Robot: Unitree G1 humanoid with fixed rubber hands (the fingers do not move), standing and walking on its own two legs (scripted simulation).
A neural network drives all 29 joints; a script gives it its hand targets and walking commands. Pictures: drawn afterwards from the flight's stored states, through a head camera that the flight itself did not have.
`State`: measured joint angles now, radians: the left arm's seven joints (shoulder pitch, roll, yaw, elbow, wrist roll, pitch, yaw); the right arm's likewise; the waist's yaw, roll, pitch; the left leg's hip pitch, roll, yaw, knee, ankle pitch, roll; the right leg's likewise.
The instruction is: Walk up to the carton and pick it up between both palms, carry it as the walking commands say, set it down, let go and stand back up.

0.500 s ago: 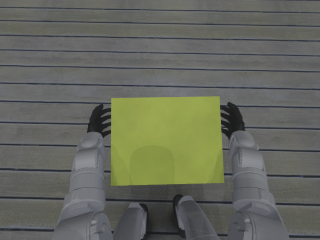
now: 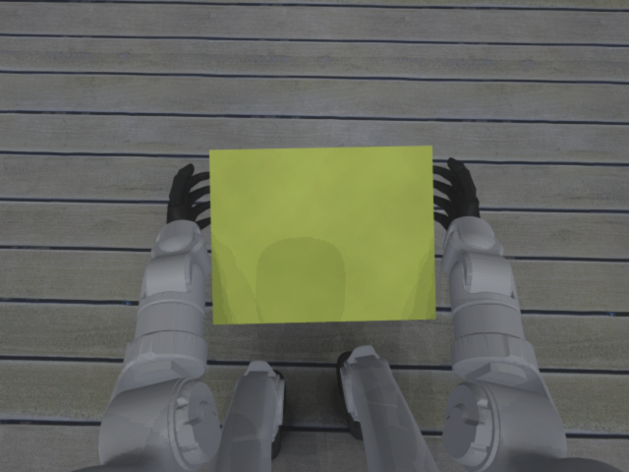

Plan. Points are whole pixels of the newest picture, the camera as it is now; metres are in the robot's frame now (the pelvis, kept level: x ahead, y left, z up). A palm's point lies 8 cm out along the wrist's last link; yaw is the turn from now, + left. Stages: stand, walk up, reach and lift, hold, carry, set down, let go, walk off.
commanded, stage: set down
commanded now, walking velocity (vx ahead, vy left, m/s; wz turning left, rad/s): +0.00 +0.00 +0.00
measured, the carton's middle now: (319, 234) +0.42 -0.03 -0.19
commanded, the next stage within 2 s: none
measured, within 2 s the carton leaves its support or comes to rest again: neither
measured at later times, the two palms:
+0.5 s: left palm (192, 227) +0.44 +0.16 -0.17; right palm (429, 217) +0.43 -0.20 -0.16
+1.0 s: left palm (211, 225) +0.47 +0.16 -0.25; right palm (416, 216) +0.45 -0.21 -0.24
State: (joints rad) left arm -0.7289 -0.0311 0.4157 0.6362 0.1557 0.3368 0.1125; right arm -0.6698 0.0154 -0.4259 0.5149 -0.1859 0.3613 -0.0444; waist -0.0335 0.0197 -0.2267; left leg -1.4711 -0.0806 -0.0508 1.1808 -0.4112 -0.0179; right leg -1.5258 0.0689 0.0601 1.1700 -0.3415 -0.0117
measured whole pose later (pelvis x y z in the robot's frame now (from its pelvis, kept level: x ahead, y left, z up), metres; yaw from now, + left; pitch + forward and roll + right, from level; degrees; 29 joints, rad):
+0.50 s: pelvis -0.02 +0.02 -0.07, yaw +0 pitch +47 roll +1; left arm -0.90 0.05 0.37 0.73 0.09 0.31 0.13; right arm -0.86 -0.09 -0.43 0.65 -0.13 0.32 -0.02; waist -0.04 0.02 -0.24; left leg -1.81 -0.12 -0.05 1.47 -0.47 -0.01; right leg -1.85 0.07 0.06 1.44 -0.40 0.02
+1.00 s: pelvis -0.03 +0.01 -0.14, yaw +2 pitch +49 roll +2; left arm -1.08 0.12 0.35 0.81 0.05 0.30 0.15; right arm -1.05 -0.18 -0.40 0.75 -0.09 0.32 -0.03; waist -0.04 0.03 -0.16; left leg -2.05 -0.14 -0.03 1.72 -0.53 -0.02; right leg -2.10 0.08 0.07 1.70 -0.46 0.03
